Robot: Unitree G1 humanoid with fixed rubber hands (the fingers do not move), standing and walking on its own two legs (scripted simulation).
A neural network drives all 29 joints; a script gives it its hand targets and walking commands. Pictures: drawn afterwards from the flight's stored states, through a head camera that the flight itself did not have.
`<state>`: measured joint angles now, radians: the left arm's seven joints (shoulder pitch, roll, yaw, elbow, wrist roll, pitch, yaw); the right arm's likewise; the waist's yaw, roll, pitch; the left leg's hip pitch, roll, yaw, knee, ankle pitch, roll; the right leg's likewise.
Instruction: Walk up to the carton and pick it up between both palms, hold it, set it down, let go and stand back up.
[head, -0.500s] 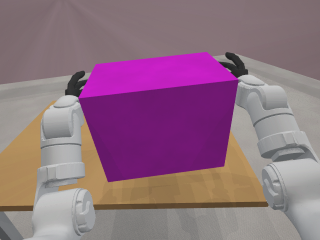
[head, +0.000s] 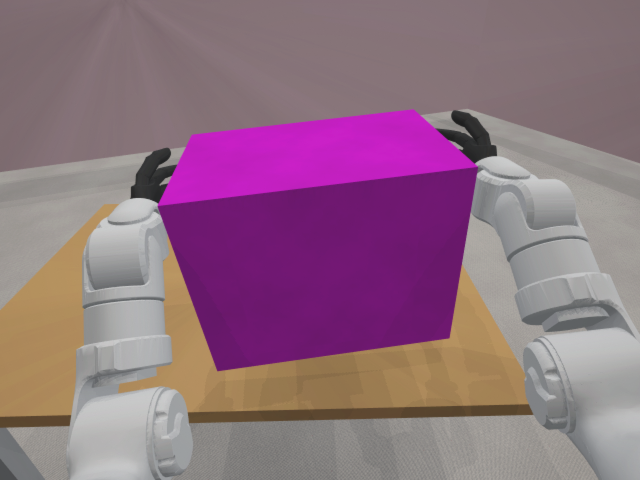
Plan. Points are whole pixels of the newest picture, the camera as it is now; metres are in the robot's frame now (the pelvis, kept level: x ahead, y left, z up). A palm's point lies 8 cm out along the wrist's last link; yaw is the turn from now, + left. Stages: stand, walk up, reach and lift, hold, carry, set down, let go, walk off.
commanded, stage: hold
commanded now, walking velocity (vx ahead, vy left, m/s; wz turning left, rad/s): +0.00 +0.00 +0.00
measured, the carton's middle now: (319, 235) +0.36 +0.00 +0.22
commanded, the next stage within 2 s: none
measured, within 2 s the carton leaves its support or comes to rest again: neither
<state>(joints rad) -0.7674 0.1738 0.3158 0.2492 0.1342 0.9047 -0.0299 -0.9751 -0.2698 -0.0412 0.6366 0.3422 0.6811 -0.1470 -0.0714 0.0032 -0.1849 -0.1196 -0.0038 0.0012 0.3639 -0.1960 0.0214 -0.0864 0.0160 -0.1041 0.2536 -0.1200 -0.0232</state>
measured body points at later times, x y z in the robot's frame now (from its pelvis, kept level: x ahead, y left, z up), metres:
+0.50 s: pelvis -0.01 +0.00 +0.00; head -0.10 +0.01 +0.44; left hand +0.37 +0.19 +0.28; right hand +0.37 -0.19 +0.31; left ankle +0.00 +0.10 -0.75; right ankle +0.02 -0.10 -0.75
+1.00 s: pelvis +0.00 +0.00 +0.00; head -0.10 +0.01 +0.44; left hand +0.37 +0.19 +0.27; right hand +0.37 -0.19 +0.30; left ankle +0.00 +0.10 -0.75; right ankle +0.02 -0.10 -0.75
